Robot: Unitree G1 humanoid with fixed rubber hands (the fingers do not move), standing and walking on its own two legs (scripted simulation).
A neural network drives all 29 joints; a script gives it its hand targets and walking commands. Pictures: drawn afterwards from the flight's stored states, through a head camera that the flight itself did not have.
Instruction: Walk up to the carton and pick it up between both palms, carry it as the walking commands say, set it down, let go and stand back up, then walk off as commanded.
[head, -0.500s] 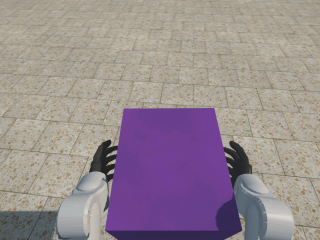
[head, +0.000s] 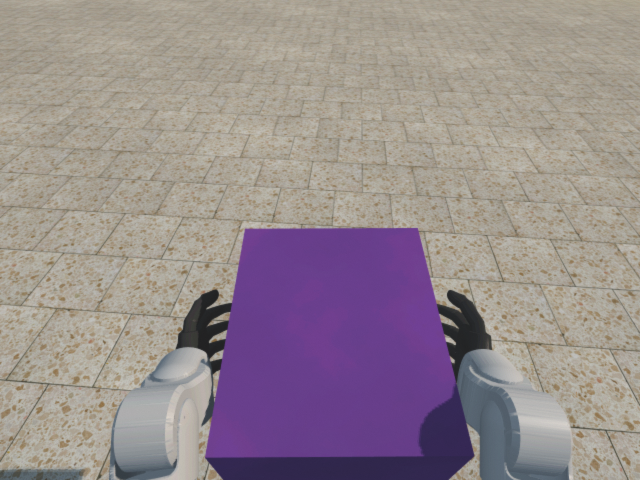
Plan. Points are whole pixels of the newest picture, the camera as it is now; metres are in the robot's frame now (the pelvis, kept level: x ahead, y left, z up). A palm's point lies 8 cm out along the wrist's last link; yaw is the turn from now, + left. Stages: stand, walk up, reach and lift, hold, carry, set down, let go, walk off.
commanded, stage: carry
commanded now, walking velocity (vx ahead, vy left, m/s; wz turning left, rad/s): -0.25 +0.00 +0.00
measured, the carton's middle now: (331, 374) +0.27 +0.00 +0.03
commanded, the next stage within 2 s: none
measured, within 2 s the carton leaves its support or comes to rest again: neither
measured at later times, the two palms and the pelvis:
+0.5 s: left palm (151, 467) +0.15 +0.17 +0.08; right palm (473, 461) +0.15 -0.13 +0.09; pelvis -0.09 +0.02 -0.01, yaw +1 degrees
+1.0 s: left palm out of the picture -0.01 +0.13 +0.09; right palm out of the picture -0.01 -0.17 +0.08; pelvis -0.24 -0.01 +0.01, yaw +0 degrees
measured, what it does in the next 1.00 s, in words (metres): walks backwards: left foot, then right foot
